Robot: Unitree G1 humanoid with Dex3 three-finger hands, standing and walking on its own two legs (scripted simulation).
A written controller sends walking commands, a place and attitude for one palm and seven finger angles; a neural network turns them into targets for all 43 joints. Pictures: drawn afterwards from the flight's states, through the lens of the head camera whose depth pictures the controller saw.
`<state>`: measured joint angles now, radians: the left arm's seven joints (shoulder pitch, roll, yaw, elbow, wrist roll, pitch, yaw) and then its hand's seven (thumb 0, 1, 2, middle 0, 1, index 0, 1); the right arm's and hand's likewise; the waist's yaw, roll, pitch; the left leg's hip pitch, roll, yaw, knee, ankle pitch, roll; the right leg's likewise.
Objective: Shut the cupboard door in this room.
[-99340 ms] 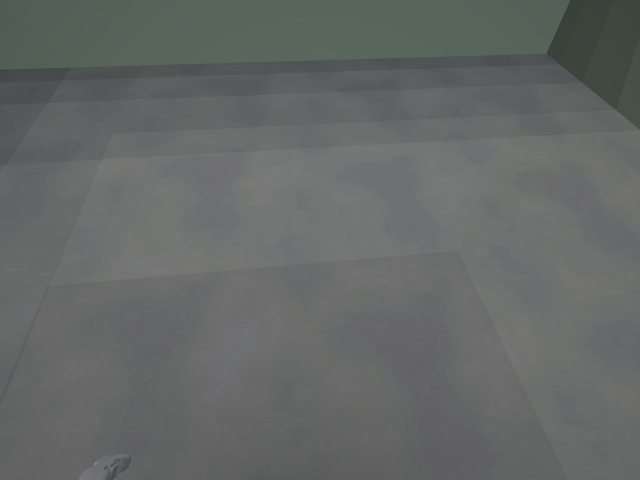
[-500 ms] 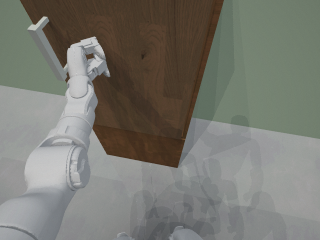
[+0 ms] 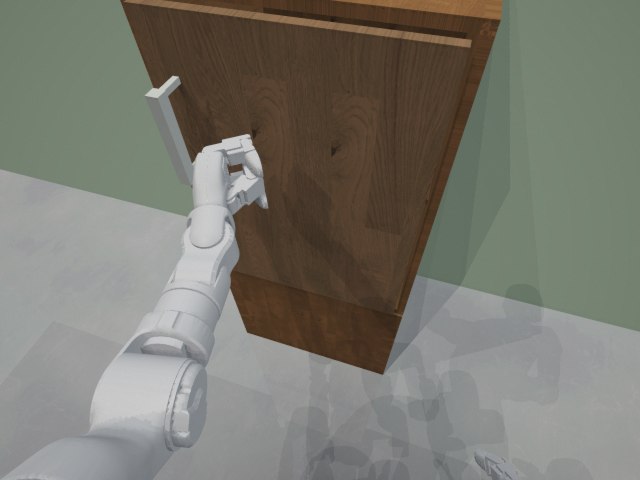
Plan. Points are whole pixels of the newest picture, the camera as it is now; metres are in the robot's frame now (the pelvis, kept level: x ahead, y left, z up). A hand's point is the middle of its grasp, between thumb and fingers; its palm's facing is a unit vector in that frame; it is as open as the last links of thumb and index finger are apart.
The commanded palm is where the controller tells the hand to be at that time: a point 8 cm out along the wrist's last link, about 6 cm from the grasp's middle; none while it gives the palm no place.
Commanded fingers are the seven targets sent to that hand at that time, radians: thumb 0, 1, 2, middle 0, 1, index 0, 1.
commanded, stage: draw the hand back to the body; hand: left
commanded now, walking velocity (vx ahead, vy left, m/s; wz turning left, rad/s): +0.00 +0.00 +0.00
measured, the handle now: (180, 133) +0.59 +0.20 +0.11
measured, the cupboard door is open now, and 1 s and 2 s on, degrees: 0 0 0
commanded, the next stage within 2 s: step back with the hand held close in 1.48 s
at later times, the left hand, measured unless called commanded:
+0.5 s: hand (155, 268) +0.31 +0.16 +0.15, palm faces +0.07 -0.99 -0.13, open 3.1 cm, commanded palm +0.27 +0.22 +0.16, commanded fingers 0.00 0.90 0.90 -1.00 -1.17 -1.00 -1.17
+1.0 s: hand out of the picture +0.21 +0.27 +0.17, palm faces +0.37 -0.86 -0.36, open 5.3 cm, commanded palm +0.16 +0.32 +0.20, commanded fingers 0.00 0.90 0.90 -0.31 -0.42 -0.31 -0.42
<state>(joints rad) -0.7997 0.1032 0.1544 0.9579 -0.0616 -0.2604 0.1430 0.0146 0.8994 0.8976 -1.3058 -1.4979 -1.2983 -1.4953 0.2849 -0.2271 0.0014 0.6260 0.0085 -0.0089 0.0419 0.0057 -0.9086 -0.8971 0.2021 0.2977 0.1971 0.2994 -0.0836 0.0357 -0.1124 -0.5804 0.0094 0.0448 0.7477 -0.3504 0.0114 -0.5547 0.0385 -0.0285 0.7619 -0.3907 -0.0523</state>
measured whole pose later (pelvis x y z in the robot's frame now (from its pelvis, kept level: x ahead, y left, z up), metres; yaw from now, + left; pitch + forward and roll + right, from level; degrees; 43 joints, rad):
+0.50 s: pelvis -0.01 +0.01 +0.02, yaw +1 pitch -1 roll +0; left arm -0.15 0.23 0.06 0.17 -0.14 -0.03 -0.01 0.01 0.90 0.90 -1.22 -1.41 -1.21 -1.40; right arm 0.16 -0.25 0.03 0.58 0.07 0.01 -0.06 0.01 -0.91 -0.90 0.20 0.30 0.20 0.30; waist 0.00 0.05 -0.04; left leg -0.28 0.00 0.03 0.56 -0.26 0.02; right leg -0.24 0.03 -0.04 0.56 -0.30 -0.04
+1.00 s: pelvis +0.01 +0.03 +0.03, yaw +1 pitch -4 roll -1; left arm 0.38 0.33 0.25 -0.30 -0.08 -0.02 0.08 0.01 0.90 0.90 -0.58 -0.70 -0.58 -0.70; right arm 0.19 -0.22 0.05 0.62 0.03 0.01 -0.06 0.01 -0.90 -0.90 0.20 0.30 0.20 0.30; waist 0.04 0.07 0.00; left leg -0.12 -0.03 0.03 0.41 -0.22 0.05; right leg -0.06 0.01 -0.03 0.38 -0.24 -0.01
